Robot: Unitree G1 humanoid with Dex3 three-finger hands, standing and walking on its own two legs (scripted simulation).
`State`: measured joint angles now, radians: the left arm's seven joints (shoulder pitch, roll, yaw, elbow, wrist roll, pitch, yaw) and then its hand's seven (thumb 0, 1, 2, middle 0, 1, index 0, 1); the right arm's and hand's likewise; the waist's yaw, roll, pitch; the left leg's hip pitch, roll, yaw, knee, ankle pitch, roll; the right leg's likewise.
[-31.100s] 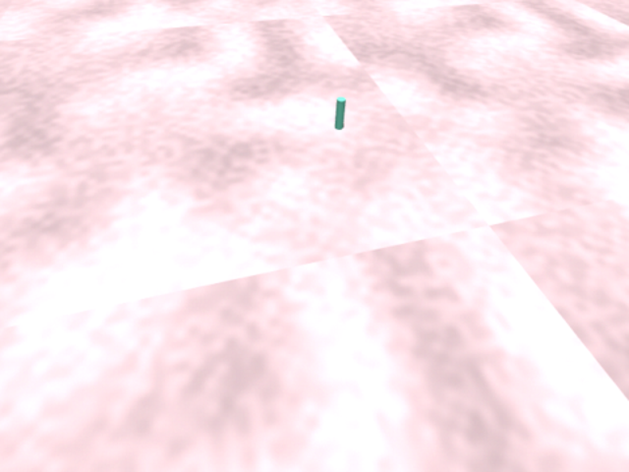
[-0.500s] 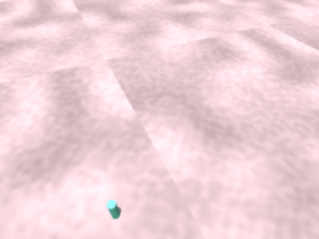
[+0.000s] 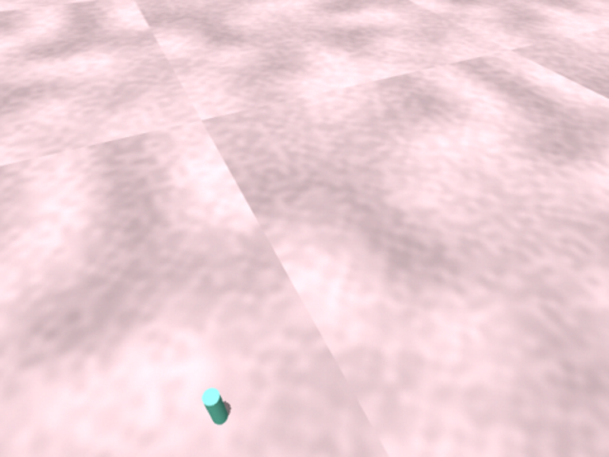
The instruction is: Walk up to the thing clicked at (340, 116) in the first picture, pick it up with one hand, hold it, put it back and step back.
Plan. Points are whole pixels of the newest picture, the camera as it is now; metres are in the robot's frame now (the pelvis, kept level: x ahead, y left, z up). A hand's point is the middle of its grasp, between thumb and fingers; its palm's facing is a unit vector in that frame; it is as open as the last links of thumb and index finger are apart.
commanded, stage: stand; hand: left
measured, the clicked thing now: (215, 407) +0.41 +0.26 -0.69
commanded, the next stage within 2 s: step back in 1.06 s
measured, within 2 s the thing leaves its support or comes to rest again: neither
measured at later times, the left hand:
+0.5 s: hand out of the picture +0.06 +0.24 -0.16, palm faces -0.03 -0.94 -0.34, open 7.4 cm
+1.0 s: hand out of the picture +0.07 +0.23 -0.16, palm faces -0.04 -0.94 -0.34, open 7.4 cm
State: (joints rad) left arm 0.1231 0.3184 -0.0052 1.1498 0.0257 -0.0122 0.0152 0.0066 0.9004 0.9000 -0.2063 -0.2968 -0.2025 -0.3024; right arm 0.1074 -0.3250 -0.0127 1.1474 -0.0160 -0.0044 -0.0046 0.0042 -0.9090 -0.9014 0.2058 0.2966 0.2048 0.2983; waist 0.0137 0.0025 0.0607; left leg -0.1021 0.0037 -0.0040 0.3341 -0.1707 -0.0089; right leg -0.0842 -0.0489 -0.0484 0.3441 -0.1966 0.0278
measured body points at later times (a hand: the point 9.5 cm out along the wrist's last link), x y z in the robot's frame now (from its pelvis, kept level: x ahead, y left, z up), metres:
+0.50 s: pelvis +0.00 -0.01 +0.00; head +0.01 -0.01 +0.45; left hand +0.06 +0.29 -0.13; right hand +0.06 -0.30 -0.14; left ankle +0.01 +0.12 -0.75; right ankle +0.00 -0.13 -0.75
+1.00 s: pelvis +0.01 -0.01 +0.00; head +0.01 -0.02 +0.45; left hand +0.08 +0.28 -0.13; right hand +0.07 -0.31 -0.14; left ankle +0.01 +0.12 -0.75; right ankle +0.00 -0.13 -0.75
